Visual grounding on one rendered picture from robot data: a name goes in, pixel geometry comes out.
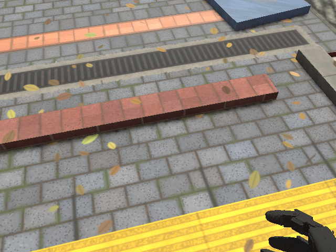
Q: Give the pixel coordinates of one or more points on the robot right hand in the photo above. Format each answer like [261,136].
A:
[320,238]

